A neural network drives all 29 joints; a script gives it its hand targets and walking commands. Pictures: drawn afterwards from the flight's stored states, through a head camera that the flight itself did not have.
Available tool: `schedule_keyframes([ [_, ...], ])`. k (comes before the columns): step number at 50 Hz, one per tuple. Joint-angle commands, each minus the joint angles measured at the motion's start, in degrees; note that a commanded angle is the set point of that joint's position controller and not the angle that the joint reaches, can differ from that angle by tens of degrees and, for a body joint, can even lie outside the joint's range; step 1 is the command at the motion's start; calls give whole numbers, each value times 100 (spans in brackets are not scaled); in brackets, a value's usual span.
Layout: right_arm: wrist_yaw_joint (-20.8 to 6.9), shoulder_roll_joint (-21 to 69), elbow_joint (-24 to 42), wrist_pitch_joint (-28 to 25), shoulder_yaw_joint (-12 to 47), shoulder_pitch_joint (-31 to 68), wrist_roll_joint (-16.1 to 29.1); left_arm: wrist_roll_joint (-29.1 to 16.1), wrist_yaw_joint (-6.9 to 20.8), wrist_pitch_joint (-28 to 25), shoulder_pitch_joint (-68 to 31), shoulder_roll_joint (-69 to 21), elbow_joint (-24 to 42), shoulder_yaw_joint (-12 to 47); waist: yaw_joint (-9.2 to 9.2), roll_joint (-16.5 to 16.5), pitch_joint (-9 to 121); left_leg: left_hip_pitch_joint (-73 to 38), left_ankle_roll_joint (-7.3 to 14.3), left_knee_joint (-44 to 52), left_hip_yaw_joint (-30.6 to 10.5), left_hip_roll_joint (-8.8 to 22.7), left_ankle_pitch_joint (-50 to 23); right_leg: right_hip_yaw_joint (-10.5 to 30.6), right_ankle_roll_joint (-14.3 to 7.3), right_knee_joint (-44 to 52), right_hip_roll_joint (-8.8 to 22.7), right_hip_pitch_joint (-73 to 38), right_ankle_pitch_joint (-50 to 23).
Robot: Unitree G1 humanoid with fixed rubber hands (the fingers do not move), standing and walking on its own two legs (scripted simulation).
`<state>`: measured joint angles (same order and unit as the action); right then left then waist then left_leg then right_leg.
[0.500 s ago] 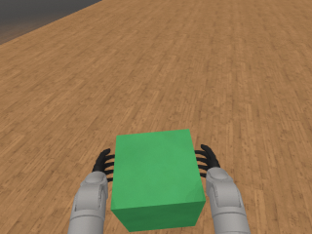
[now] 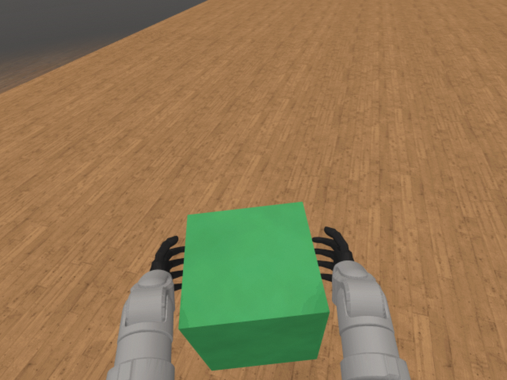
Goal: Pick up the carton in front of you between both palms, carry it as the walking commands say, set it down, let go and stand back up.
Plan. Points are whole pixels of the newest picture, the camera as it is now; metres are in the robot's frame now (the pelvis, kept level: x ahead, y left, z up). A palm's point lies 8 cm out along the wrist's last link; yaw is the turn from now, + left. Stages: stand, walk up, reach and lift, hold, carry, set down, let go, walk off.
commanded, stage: set down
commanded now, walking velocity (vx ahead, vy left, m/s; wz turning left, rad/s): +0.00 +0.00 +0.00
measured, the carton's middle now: (255, 290) +0.32 +0.00 -0.04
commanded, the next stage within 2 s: none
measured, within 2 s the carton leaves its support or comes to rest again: neither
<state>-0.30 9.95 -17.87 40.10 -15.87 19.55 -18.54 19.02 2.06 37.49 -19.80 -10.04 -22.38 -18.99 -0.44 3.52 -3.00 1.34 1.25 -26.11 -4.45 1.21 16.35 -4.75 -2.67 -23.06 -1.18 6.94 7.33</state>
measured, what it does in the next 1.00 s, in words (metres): lowers itself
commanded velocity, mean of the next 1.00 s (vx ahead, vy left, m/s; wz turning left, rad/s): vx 0.00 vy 0.00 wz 0.00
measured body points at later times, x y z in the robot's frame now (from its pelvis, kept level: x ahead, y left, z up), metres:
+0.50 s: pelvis -0.03 +0.03 -0.07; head +0.18 -0.02 +0.33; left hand +0.37 +0.14 -0.15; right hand +0.37 -0.16 -0.16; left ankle +0.00 +0.15 -0.74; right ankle +0.07 -0.09 -0.74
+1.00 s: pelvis -0.04 +0.03 -0.20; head +0.22 -0.03 +0.16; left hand +0.42 +0.12 -0.29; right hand +0.43 -0.18 -0.29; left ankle +0.00 +0.15 -0.74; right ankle +0.07 -0.09 -0.74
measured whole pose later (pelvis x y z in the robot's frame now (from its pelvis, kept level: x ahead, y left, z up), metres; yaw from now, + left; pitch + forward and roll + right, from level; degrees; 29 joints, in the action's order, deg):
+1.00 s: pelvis -0.04 +0.03 -0.20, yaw +1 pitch +42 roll +5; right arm -3.2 -2.5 -38.2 15.3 -24.2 55.0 -16.7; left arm 11.2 -8.9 13.7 -48.6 -10.9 -31.4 -29.5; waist -1.6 3.7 7.9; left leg 96.1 -1.0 -86.4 1.3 -3.7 33.0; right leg 2.5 -0.9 -82.9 1.6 104.9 20.7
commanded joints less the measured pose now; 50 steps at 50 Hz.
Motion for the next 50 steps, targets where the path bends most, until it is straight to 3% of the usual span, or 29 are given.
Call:
schedule_keyframes([
  [1, -1400, 5267, -648, -305, 2315, 3017, 1190, -1025, 1400, -428, -3436, -4933, -379, 2235, 25, -396, 872, 2296, 289, 492, -133, -446, 614, 1327, 286, 279, 32, -1800, 1355],
  [6, -1293, 4447, -1615, -817, 977, 3676, 362, -205, 1112, -889, -3951, -4459, -1295, 1041, -66, -288, 693, 2896, 239, -25, -124, -491, 771, 1251, 186, -217, -49, -1145, 1396],
  [12, -1155, 3241, -2080, -1632, 236, 3487, -142, 232, 679, -1635, -3615, -3558, -1418, 307, -53, -300, 1167, 3850, 121, -724, 13, -669, 324, 1042, 108, -1085, -233, 40, 253],
  [15, -1166, 3249, -2103, -2136, 509, 3565, -56, 67, 581, -2134, -3632, -3674, -1315, 546, -26, -316, 1797, 4373, 17, -1115, 117, -781, 19, 981, 108, -1598, -313, 363, -411],
  [19, -1263, 3606, -2035, -2770, 1228, 3949, 182, -357, 549, -2782, -4065, -4146, -1123, 1282, -20, -327, 2953, 5172, -135, -1655, 181, -931, -249, 966, 101, -2357, -350, 619, -1171],
  [25, -1346, 3901, -1625, -3261, 2364, 4424, 652, -1172, 342, -3265, -4786, -4780, -501, 2832, -309, -412, 5725, 5911, -414, -2665, 225, -1092, -1033, 829, 101, -3606, -457, 983, -2321],
  [29, -1411, 3803, -1521, -3107, 2492, 4508, 758, -1465, 233, -3098, -4927, -4888, -273, 3241, -442, -386, 6377, 6226, -488, -3145, 219, -1129, -995, 681, 108, -4084, -533, 1922, -1921],
  [36, -1713, 3775, -2121, -2609, 2023, 4888, 672, -1267, 327, -2574, -5407, -4973, -714, 2696, -390, -271, 5485, 7198, -496, -3693, 290, -1190, 165, 528, 92, -4557, -582, 3971, -318],
  [41, -1724, 3765, -2451, -2470, 1783, 5299, 657, -1170, 348, -2494, -5850, -4829, -957, 2304, -299, -379, 5561, 7973, -469, -4252, 434, -1260, 294, 554, 136, -5018, -583, 4515, -238],
  [50, -1432, 3678, -2591, -2426, 1840, 5961, 794, -1407, 315, -2567, -6732, -4520, -994, 2186, -321, -684, 6377, 9380, -473, -5317, 700, -1377, 511, 663, 256, -5879, -582, 4633, -457],
])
